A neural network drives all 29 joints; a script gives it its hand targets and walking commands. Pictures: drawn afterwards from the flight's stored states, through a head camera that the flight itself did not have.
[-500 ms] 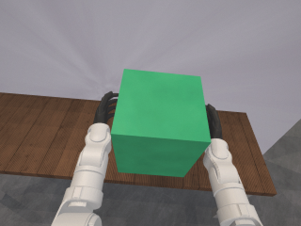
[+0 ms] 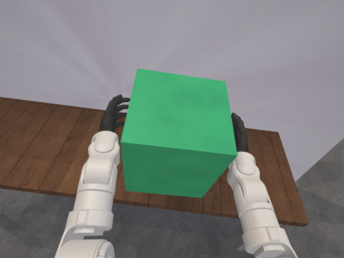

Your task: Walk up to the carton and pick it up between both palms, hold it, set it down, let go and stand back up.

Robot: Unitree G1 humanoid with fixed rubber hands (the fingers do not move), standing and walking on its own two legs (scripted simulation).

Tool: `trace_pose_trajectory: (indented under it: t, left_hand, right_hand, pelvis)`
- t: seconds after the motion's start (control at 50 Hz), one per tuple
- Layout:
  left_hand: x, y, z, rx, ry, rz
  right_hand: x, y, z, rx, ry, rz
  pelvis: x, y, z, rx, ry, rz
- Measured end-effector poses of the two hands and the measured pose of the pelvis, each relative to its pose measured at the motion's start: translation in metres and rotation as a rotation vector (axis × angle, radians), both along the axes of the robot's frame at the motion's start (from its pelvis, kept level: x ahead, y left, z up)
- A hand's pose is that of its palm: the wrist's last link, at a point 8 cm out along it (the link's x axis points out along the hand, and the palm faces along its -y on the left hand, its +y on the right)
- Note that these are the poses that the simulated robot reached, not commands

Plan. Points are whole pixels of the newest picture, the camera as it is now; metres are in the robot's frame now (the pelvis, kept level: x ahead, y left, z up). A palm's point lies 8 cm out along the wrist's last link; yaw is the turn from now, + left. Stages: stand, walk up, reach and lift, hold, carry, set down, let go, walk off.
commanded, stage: reach and lift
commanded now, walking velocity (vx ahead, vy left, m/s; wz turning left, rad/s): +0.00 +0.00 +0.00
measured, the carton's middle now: (172, 139) +0.39 -0.01 +0.07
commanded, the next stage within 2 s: hold in 1.06 s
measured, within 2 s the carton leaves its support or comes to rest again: neither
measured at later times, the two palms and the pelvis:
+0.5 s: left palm (112, 118) +0.40 +0.13 +0.13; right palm (242, 140) +0.35 -0.17 +0.11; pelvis +0.01 +0.00 +0.00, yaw +0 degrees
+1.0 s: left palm (112, 118) +0.38 +0.13 +0.15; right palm (247, 143) +0.34 -0.17 +0.12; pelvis +0.00 +0.00 +0.00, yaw -1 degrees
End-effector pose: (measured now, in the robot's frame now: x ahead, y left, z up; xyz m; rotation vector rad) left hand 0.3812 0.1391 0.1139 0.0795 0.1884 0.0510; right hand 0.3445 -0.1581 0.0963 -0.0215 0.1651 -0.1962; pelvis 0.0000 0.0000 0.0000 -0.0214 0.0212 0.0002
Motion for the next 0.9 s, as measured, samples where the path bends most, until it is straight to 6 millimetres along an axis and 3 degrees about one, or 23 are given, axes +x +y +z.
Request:
trace_pose_trajectory:
  t: [0.48, 0.6, 0.78, 0.9]
  left_hand:
    - [0.014, -0.008, 0.020, -0.005, -0.016, -0.024]
    - [0.013, -0.005, 0.019, -0.003, 0.001, -0.024]
    - [0.011, -0.009, 0.040, -0.004, -0.053, -0.032]
    - [0.006, -0.011, 0.038, 0.002, -0.011, -0.035]
  right_hand:
    - [0.009, -0.008, 0.017, 0.034, -0.019, -0.029]
    - [0.008, -0.005, 0.017, 0.047, -0.004, -0.029]
    - [0.005, -0.008, 0.035, 0.044, -0.057, -0.038]
    - [-0.002, -0.010, 0.031, 0.049, -0.016, -0.041]
  pelvis:
    - [0.015, 0.002, 0.000, 0.002, -0.026, -0.008]
    - [0.014, 0.004, 0.000, 0.002, -0.022, -0.009]
    - [0.010, 0.005, 0.001, -0.002, -0.022, -0.010]
    - [0.004, 0.005, 0.001, -0.001, -0.054, -0.008]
